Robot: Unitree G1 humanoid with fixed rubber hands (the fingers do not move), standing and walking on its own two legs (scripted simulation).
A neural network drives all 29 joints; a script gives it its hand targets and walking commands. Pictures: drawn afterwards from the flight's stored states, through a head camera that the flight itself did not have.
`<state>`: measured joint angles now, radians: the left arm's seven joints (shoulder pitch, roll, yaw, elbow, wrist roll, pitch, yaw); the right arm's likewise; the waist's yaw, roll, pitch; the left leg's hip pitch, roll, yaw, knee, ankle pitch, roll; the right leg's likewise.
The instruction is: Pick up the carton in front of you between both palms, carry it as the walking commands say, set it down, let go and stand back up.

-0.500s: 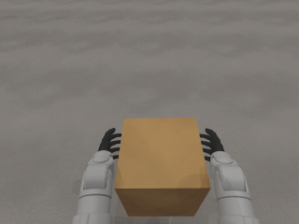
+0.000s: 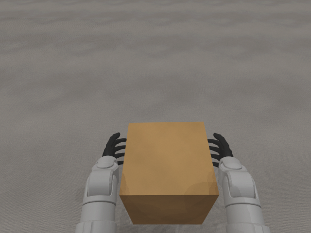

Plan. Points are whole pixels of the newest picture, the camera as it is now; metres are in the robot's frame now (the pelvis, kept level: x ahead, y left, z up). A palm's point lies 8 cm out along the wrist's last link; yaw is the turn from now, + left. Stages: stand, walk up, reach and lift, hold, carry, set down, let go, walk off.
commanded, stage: carry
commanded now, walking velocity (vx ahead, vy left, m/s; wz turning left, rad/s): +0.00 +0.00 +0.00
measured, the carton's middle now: (166, 175) +0.29 +0.00 -0.05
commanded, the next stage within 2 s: hold in 0.14 s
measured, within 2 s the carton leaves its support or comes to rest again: neither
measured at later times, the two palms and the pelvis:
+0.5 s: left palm (107, 168) +0.26 +0.15 +0.05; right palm (228, 170) +0.26 -0.15 +0.05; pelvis -0.03 +0.00 +0.01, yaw +0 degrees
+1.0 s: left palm (121, 181) +0.31 +0.15 -0.13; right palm (210, 179) +0.32 -0.15 -0.13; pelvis -0.08 +0.00 -0.06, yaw +0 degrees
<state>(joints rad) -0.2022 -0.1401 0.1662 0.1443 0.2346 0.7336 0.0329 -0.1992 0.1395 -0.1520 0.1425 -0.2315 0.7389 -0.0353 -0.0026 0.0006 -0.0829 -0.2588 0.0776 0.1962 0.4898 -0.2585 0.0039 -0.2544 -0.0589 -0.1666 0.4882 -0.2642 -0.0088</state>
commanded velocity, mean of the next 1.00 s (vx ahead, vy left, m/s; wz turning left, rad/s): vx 0.00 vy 0.00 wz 0.00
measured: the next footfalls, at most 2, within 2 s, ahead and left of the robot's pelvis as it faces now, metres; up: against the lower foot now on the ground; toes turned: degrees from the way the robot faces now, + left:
none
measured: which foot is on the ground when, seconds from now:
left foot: down 0.00-1.00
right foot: down 0.00-1.00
